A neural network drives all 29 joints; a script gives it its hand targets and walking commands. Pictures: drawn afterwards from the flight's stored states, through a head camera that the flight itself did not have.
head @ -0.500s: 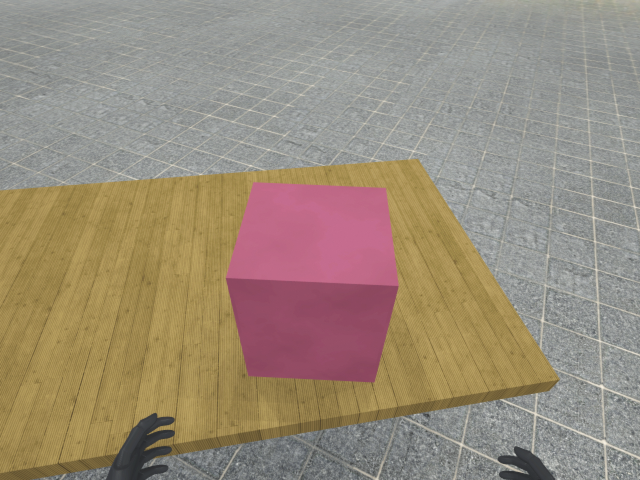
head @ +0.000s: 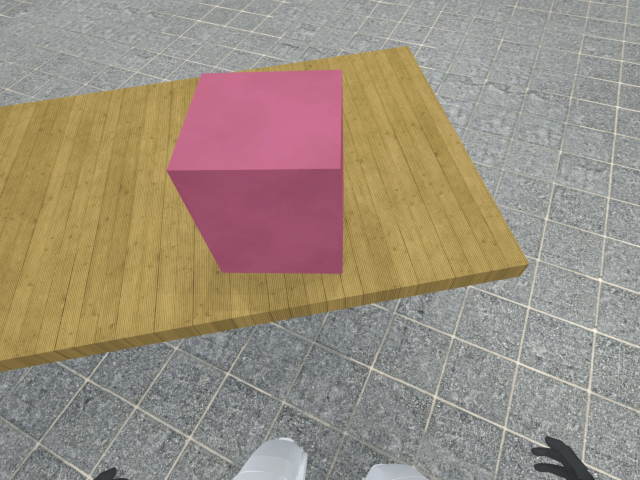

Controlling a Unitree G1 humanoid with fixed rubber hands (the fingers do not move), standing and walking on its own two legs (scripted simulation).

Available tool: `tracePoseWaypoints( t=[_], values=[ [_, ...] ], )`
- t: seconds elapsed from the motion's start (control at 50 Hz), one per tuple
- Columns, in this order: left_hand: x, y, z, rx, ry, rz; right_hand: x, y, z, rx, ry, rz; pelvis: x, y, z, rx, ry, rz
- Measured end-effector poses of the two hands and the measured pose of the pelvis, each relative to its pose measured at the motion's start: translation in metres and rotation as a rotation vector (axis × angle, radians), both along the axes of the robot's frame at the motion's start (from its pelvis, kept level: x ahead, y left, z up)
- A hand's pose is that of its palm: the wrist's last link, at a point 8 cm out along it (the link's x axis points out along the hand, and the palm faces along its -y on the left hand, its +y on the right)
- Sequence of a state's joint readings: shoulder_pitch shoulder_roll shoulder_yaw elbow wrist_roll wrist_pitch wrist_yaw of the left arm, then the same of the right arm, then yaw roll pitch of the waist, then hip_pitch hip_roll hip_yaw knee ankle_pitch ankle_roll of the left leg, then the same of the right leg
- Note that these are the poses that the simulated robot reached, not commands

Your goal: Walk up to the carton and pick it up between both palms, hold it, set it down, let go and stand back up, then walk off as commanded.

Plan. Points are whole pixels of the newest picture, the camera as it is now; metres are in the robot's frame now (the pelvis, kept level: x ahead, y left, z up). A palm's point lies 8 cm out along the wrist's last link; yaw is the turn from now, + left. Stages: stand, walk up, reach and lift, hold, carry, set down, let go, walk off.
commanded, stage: walk off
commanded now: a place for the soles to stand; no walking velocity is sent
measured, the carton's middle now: (276, 180) +0.55 +0.07 +0.01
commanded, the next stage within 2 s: stand in 0.64 s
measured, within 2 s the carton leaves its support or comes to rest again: neither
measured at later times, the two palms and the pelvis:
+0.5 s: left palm out of the picture +0.03 +0.41 -0.13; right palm out of the picture +0.00 -0.20 -0.09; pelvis -0.07 +0.11 -0.01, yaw +3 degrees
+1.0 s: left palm out of the picture +0.03 +0.46 -0.10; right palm out of the picture +0.02 -0.16 -0.06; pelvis -0.06 +0.15 +0.02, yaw +1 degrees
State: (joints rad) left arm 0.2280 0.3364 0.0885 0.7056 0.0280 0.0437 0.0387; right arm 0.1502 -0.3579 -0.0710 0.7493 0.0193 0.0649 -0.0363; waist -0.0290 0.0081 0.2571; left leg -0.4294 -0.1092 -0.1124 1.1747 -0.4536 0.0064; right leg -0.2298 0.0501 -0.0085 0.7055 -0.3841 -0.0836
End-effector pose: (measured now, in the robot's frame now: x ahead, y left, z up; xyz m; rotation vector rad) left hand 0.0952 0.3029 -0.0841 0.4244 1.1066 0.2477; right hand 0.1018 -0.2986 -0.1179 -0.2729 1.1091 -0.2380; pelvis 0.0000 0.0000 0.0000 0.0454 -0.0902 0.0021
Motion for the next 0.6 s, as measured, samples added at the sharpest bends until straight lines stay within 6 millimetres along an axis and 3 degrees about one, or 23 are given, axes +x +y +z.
tracePoseWaypoints(
  t=[0.12,0.24,0.36,0.46,0.52,0.6],
  values=[
    [-0.016,0.007,0.001,-0.006,-0.026,-0.001,-0.033,0.002,0.005,-0.023,0.023,-0.008,-0.018,0.008,0.002,-0.01,-0.016,0.002],
    [-0.035,0.027,-0.004,-0.028,-0.054,0.009,-0.056,0.02,0.011,-0.045,0.031,0.002,-0.036,0.029,0.0,-0.033,-0.037,0.015],
    [-0.054,0.061,-0.017,-0.059,-0.076,0.027,-0.074,0.053,0.018,-0.072,0.045,0.025,-0.051,0.064,-0.004,-0.068,-0.051,0.043],
    [-0.06,0.094,-0.04,-0.105,-0.089,0.035,-0.098,0.088,0.017,-0.107,0.069,0.038,-0.063,0.102,-0.016,-0.092,-0.061,0.05],
    [-0.064,0.107,-0.042,-0.133,-0.075,0.045,-0.105,0.105,0.029,-0.127,0.067,0.045,-0.066,0.118,-0.01,-0.11,-0.062,0.046],
    [-0.071,0.123,-0.04,-0.154,-0.036,0.055,-0.099,0.121,0.049,-0.156,0.049,0.056,-0.068,0.134,0.003,-0.125,-0.029,0.044]
  ],
)
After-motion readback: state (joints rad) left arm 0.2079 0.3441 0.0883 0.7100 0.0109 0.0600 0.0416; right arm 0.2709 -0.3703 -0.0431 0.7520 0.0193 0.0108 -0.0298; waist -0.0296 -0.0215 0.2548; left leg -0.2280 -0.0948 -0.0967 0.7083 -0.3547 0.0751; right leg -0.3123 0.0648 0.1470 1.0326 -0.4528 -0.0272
